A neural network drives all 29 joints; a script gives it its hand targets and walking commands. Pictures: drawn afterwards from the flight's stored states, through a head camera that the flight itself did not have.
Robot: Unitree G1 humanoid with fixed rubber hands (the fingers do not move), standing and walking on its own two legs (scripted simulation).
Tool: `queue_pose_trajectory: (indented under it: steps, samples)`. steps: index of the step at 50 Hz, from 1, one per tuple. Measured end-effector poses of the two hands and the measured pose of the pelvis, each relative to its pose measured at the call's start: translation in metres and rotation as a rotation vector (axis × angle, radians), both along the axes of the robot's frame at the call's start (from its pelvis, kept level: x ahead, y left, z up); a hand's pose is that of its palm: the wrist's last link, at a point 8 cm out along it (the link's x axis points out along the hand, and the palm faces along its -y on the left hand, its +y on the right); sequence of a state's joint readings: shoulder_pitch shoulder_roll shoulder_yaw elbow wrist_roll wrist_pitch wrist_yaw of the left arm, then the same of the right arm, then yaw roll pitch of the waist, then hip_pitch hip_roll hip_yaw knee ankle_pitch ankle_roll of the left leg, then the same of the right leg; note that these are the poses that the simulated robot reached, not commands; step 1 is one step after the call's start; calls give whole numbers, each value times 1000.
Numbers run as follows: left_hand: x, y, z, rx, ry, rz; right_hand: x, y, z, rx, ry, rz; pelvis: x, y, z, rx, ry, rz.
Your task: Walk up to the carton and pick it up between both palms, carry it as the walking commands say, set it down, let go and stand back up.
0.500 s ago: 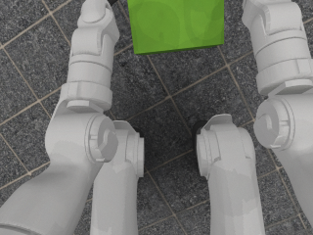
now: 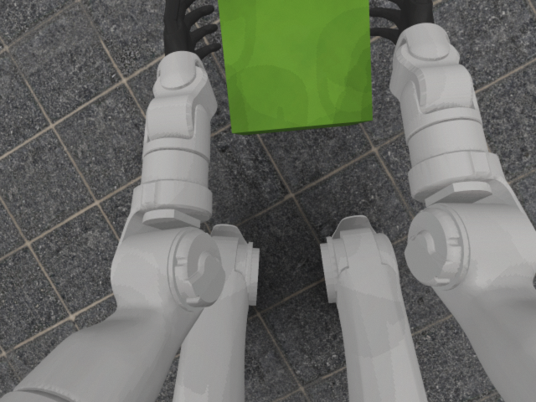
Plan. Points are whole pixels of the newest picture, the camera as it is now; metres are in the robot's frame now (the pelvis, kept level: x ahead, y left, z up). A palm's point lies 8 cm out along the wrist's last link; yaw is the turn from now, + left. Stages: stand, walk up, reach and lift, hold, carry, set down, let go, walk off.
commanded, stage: reach and lift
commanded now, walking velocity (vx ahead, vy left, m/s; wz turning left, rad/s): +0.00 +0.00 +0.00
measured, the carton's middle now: (292, 52) +0.56 -0.04 -0.20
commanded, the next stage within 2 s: none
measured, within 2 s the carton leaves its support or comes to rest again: neither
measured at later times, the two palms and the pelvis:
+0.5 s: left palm (159, 51) +0.51 +0.09 -0.03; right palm (431, 24) +0.51 -0.17 -0.04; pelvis +0.00 +0.00 +0.05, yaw -1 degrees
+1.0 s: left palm (113, 40) +0.49 +0.10 +0.05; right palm (475, 6) +0.49 -0.16 +0.04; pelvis +0.01 +0.00 +0.10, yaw -1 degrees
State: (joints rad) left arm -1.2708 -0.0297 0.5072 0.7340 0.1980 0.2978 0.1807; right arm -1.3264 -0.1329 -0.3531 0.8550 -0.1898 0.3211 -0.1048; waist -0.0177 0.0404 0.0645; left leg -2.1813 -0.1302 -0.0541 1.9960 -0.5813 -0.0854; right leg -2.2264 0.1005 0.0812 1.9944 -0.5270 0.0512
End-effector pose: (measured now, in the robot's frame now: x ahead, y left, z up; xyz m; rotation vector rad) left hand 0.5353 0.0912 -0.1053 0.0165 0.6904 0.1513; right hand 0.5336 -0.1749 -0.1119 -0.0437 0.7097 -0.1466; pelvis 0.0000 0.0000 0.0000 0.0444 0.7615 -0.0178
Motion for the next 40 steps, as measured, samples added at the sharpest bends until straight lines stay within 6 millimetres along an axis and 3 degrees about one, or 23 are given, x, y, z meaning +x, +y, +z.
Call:
queue_pose_trajectory:
  steps: [40]
  samples:
    - [-33, 7, 122, 4, -20, 18, -36, 10, 119, 4, -9, -36, 4, 2, 77, -7, -27, -9]
